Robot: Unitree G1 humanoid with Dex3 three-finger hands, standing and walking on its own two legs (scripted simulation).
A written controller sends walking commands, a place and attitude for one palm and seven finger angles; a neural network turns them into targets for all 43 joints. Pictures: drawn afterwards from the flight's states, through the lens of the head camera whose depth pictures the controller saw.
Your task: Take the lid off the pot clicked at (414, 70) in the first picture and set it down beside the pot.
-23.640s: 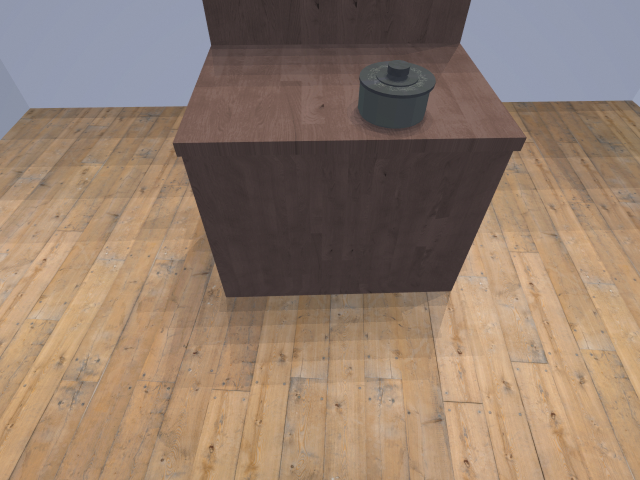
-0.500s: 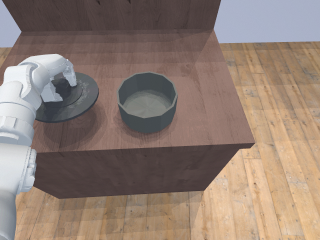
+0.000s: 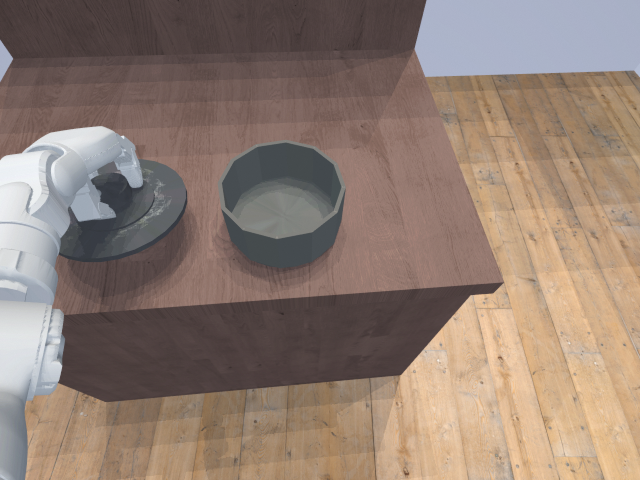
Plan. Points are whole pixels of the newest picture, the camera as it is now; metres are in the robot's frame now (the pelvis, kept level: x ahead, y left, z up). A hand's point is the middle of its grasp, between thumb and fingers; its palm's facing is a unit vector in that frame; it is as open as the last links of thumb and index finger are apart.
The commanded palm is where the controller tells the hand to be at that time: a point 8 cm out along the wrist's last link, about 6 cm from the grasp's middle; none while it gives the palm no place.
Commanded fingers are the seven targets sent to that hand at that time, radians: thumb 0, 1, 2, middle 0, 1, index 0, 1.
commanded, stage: lower the lid onto the table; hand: left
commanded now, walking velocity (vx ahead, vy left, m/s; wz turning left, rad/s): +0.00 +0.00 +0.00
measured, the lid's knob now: (108, 191) +0.49 +0.27 +0.05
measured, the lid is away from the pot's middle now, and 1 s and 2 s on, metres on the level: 0.23 0.24 0.24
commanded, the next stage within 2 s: open the fingers wide in 0.98 s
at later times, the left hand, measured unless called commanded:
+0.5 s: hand (109, 209) +0.46 +0.26 +0.04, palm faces -0.48 -0.08 -0.87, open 8.4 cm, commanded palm +0.49 +0.27 +0.10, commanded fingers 0.00 0.51 1.09 -0.82 -1.01 -0.83 -1.00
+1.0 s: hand (111, 214) +0.47 +0.27 +0.02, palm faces -0.48 -0.10 -0.87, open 8.4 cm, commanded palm +0.50 +0.27 +0.07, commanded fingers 0.00 0.51 1.09 -0.82 -1.01 -0.83 -1.00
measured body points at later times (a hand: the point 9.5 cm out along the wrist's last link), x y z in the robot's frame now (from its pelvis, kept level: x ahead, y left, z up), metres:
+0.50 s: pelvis -0.01 +0.00 -0.01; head +0.09 +0.01 +0.43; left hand +0.48 +0.27 +0.09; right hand +0.01 -0.28 -0.13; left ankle -0.01 +0.06 -0.73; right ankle -0.04 -0.14 -0.73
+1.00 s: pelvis -0.01 +0.00 -0.02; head +0.10 +0.02 +0.42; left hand +0.49 +0.27 +0.07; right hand -0.03 -0.28 -0.13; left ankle -0.01 +0.06 -0.73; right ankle -0.04 -0.14 -0.73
